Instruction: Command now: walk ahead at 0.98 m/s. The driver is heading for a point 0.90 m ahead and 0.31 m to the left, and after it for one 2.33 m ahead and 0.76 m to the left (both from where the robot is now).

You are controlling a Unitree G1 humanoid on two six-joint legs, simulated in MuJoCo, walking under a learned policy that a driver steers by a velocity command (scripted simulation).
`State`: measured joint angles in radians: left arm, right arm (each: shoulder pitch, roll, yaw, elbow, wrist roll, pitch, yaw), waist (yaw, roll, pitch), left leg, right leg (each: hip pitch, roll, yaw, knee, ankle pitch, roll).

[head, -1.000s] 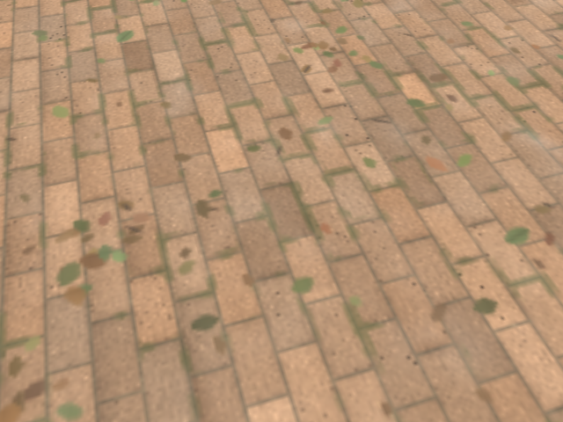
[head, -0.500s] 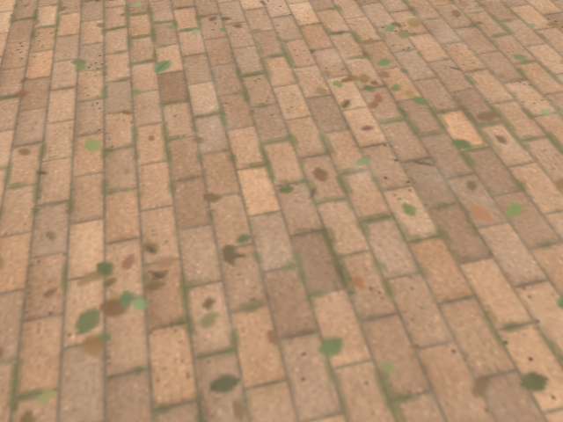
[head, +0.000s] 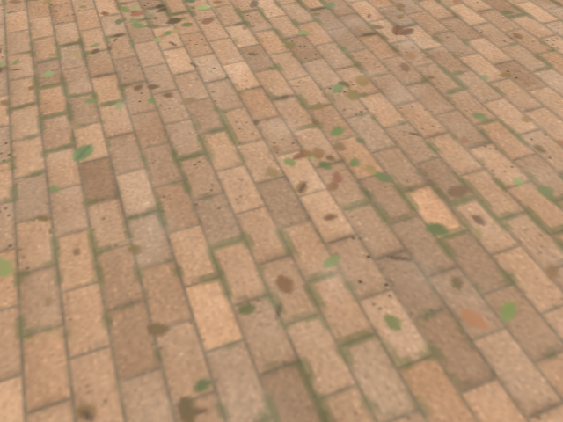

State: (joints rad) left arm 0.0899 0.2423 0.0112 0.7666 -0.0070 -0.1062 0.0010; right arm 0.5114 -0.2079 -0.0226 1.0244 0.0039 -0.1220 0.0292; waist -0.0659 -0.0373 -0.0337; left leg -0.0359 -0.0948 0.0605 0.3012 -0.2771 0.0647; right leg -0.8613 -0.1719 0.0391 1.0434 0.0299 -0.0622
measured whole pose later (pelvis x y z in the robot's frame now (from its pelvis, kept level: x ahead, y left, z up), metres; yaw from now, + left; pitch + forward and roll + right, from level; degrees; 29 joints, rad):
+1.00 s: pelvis +0.88 +0.09 +0.00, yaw +36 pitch +1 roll -1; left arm -0.05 0.22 0.02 0.55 0.02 -0.14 0.01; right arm 0.46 -0.18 -0.05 0.79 0.03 -0.07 0.00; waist -0.09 -0.03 0.02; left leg -0.13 -0.19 -0.19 0.46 -0.31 0.15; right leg -0.71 -0.08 0.18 0.79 -0.04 0.04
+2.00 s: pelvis +1.13 +0.16 -0.01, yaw +27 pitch +4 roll +2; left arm 0.23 0.31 0.08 0.60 -0.01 0.03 0.00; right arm 0.09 -0.31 -0.10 0.69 -0.01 0.01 -0.04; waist 0.01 0.03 0.03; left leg -0.59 0.02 -0.03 1.17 -0.44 -0.05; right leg -0.38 0.03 0.04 0.58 -0.25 -0.05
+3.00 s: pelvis +1.44 +0.13 -0.01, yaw +14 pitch +1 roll -2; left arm 0.46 0.27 0.06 0.76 0.01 -0.10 -0.01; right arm 0.23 -0.31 -0.05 0.69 0.05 -0.04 0.03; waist 0.05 0.06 -0.02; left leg -0.82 0.09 -0.06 1.29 -0.10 0.03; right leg 0.00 0.01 -0.17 0.36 -0.37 0.00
